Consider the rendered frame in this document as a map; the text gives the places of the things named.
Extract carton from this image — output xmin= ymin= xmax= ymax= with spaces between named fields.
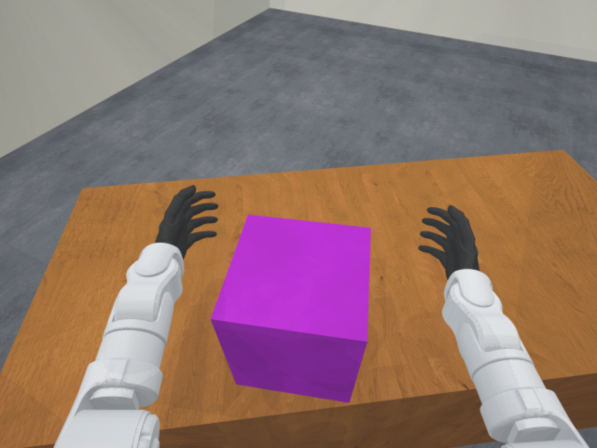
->
xmin=211 ymin=215 xmax=371 ymax=403

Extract right robot hand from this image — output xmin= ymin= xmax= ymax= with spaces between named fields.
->
xmin=418 ymin=205 xmax=479 ymax=280

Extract left robot hand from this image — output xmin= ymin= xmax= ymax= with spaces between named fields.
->
xmin=155 ymin=185 xmax=218 ymax=259

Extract right robot forearm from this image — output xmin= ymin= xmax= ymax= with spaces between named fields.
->
xmin=442 ymin=269 xmax=590 ymax=448

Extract left robot forearm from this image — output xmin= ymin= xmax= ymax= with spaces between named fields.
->
xmin=53 ymin=243 xmax=184 ymax=448

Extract pedestal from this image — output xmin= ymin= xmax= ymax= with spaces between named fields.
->
xmin=0 ymin=150 xmax=597 ymax=448

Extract robot left upper arm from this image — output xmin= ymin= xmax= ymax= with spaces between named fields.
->
xmin=60 ymin=410 xmax=160 ymax=448

